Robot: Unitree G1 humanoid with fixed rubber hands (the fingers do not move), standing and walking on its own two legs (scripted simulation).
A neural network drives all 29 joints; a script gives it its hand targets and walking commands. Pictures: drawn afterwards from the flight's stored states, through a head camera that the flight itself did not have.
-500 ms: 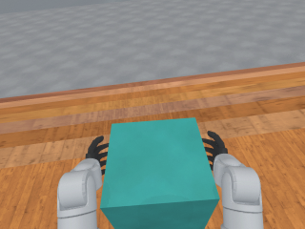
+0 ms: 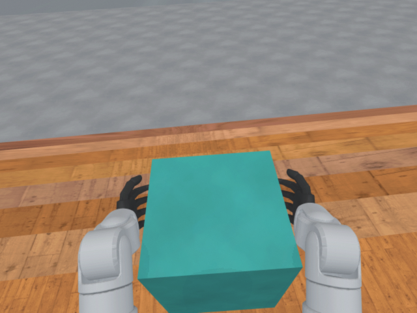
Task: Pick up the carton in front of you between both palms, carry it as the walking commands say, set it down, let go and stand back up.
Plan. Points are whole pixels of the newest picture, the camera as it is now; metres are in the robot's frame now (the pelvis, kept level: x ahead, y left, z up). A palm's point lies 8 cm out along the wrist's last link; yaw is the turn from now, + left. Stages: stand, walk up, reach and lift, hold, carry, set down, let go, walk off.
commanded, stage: carry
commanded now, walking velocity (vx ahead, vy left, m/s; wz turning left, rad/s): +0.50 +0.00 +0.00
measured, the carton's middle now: (217, 237) +0.26 +0.00 +0.03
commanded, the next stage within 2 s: none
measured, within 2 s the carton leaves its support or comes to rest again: neither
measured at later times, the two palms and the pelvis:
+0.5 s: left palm (146, 85) +0.64 +0.17 +0.15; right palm (257, 74) +0.67 -0.13 +0.15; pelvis +0.29 +0.01 +0.02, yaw +3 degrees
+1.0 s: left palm (150, 55) +0.99 +0.22 +0.08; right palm (228, 46) +1.03 -0.07 +0.09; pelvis +0.65 +0.05 -0.06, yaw +0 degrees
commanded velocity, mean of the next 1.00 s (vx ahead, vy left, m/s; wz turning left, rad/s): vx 0.50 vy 0.00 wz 0.00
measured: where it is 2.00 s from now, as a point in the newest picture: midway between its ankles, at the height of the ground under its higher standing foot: (188, 191)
